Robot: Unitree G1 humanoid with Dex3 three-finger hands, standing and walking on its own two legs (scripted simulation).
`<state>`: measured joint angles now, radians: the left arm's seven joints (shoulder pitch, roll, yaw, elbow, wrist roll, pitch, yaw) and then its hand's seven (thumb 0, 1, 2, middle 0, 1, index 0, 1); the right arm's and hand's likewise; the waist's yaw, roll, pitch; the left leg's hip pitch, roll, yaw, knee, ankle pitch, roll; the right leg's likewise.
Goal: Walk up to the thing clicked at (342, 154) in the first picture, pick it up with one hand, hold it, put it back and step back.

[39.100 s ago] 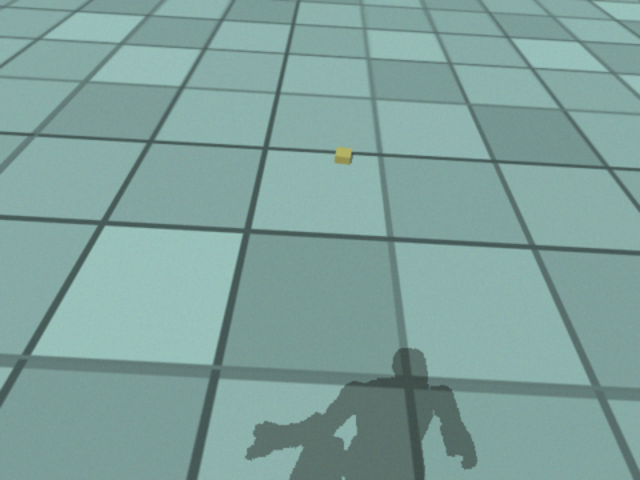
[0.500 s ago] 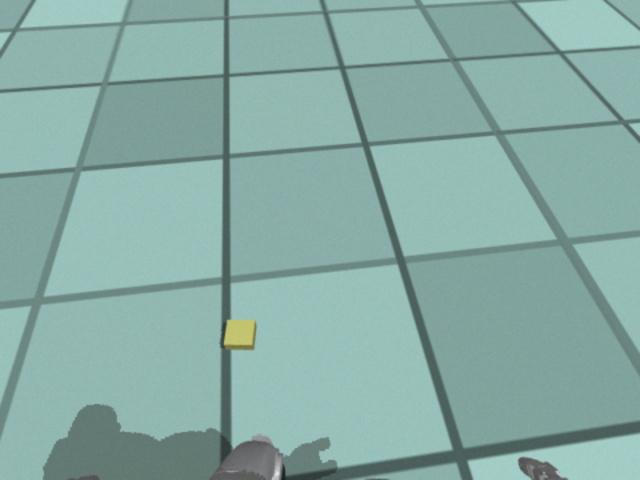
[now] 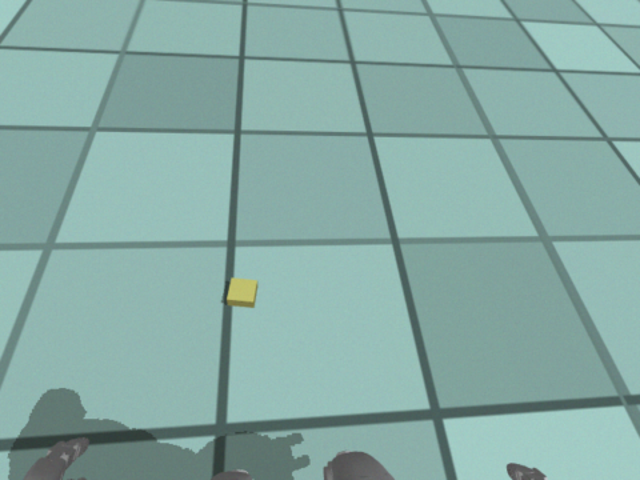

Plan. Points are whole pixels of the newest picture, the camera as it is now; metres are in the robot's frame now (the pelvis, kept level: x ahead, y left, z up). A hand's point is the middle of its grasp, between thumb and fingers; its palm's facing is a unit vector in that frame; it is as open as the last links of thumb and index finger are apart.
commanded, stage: step back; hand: left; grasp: from above
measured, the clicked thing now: (242, 292) +0.72 +0.20 -0.74
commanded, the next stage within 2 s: none
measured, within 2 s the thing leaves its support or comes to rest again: neither
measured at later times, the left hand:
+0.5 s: hand out of the picture -0.06 +0.25 -0.14, palm faces +0.00 -0.90 -0.44, open 7.4 cm
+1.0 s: hand out of the picture -0.30 +0.23 -0.14, palm faces -0.04 -0.90 -0.42, open 7.4 cm
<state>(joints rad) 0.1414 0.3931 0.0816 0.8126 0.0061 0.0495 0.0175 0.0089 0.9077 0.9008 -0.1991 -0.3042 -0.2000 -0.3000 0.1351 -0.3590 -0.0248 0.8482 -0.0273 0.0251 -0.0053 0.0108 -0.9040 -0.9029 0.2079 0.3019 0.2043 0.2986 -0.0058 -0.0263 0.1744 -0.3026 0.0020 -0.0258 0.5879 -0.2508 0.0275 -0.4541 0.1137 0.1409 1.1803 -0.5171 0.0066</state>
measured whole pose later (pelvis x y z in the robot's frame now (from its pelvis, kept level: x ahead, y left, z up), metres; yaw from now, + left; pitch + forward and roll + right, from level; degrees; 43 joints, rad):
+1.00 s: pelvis -0.35 -0.04 +0.00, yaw -3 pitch -2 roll +1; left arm 0.25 0.34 0.06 0.92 0.04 0.02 0.00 0.01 0.90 0.90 -0.20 -0.30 -0.20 -0.30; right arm 0.14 -0.42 -0.05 0.88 -0.01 0.06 -0.01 0.01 -0.91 -0.90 0.20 0.30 0.20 0.30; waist 0.03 0.04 0.13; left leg -0.52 -0.09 -0.15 1.06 -0.42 -0.01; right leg -0.26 0.01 0.03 0.64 -0.34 -0.02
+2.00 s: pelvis -0.34 -0.02 +0.01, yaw +0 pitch -2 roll +0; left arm 0.11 0.37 0.02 1.06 0.01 -0.03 0.00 0.01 0.91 0.90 -0.20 -0.30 -0.20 -0.30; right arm 0.03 -0.32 -0.01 1.05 -0.01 -0.01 0.01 0.01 -0.91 -0.90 0.21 0.30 0.20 0.30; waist 0.02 0.00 0.08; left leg -0.23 0.03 0.03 0.52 -0.25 -0.01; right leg -0.17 -0.01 0.02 0.50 -0.29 0.02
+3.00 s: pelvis -0.33 -0.02 +0.02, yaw +1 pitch -2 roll +0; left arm 0.11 0.35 0.00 1.14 0.01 -0.02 -0.01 0.01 0.91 0.90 -0.20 -0.30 -0.20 -0.30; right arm 0.09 -0.35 0.01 1.15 0.00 -0.02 0.01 0.01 -0.91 -0.90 0.20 0.30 0.20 0.30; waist -0.01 0.01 0.05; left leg -0.15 0.02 0.02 0.32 -0.15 -0.02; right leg -0.09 -0.01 0.01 0.31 -0.20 0.01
